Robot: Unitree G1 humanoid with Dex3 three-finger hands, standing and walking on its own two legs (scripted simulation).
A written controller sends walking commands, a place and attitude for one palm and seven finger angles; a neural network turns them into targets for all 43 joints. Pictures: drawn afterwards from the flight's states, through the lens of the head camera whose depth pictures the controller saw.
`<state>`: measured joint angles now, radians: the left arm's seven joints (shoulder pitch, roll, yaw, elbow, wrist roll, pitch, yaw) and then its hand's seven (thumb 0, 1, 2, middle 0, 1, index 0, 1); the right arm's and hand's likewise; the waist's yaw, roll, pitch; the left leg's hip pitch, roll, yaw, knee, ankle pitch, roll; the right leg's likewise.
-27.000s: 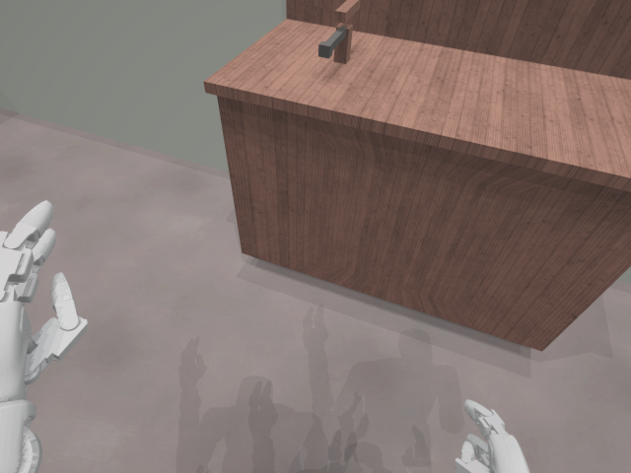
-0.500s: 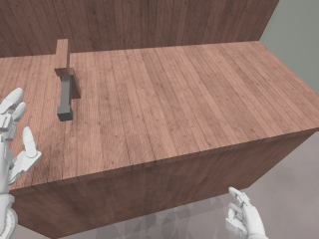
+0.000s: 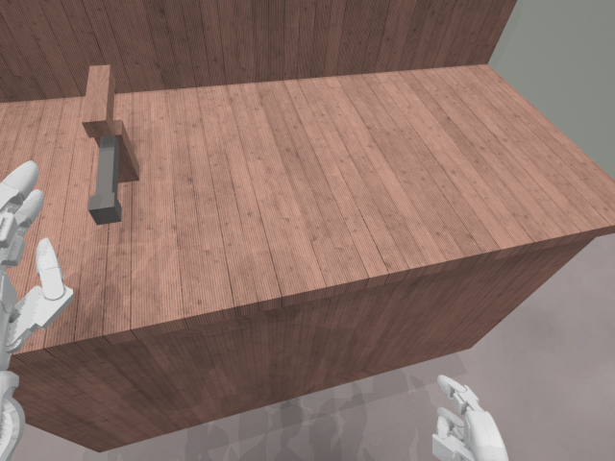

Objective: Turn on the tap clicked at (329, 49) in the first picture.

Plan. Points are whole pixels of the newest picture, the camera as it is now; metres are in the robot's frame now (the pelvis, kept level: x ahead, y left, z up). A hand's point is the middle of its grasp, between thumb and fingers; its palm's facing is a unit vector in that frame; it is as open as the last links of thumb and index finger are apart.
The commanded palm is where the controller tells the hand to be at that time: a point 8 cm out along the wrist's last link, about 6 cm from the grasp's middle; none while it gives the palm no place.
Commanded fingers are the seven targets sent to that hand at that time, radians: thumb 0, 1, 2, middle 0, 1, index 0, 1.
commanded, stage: come to a stop and stand still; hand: left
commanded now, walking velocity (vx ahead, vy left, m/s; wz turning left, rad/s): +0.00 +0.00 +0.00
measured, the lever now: (105, 208) +0.37 +0.29 +0.11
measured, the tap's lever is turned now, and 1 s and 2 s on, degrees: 0 0 0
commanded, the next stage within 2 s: look again from close up in 1.60 s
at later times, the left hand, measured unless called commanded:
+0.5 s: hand (36, 237) +0.25 +0.27 +0.20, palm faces +0.46 -0.76 -0.46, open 7.5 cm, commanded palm +0.16 +0.27 +0.18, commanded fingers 0.00 0.90 0.90 -0.20 -0.30 -0.20 -0.30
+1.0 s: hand out of the picture +0.21 +0.29 +0.19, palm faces +0.40 -0.84 -0.37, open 7.4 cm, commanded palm +0.15 +0.32 +0.18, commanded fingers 0.00 0.90 0.90 -0.20 -0.30 -0.20 -0.30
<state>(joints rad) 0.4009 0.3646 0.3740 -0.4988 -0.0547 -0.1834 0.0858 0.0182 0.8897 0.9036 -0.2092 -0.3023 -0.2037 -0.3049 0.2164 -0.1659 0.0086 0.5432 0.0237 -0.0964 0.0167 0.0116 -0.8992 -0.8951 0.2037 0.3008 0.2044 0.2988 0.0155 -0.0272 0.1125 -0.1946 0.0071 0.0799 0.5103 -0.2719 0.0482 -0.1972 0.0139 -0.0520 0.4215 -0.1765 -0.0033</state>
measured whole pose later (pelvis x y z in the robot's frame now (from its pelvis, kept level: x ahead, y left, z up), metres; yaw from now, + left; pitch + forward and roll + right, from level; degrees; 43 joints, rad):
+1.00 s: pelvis +0.00 +0.04 -0.01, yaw +1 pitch +0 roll -1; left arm 0.38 0.45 0.41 -0.52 -0.10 -0.30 0.10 0.02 0.89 0.90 -0.21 -0.30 -0.20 -0.31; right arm 0.22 -0.21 0.03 0.55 -0.01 -0.16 0.09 0.01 -0.90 -0.90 0.20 0.30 0.20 0.30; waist 0.04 -0.05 0.06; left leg -0.27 -0.10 0.04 0.53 -0.26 0.10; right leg -0.31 -0.07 -0.04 0.54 -0.24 0.00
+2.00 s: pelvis -0.02 +0.00 +0.00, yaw +0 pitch -2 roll -1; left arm 0.44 0.35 0.32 -0.44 -0.08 -0.19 0.12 0.02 0.89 0.90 -0.21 -0.30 -0.20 -0.31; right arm 0.18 -0.22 0.04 0.57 0.02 -0.13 -0.01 0.01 -0.90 -0.90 0.20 0.30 0.20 0.30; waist 0.03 0.00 0.04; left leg -0.22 -0.04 0.03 0.47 -0.21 0.06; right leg -0.24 0.00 -0.06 0.41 -0.13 -0.01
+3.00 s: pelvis +0.02 -0.07 -0.02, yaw +3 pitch +0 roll +1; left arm 0.44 0.32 0.41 -0.44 -0.25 0.00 0.05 0.02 0.89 0.90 -0.21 -0.30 -0.21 -0.31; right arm 0.19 -0.27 0.00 0.69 0.05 -0.23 -0.08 0.01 -0.90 -0.90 0.20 0.30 0.20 0.30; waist 0.08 0.05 -0.06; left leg -0.30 0.01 -0.06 0.65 -0.35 -0.04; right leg -0.33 0.06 -0.11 0.65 -0.33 -0.10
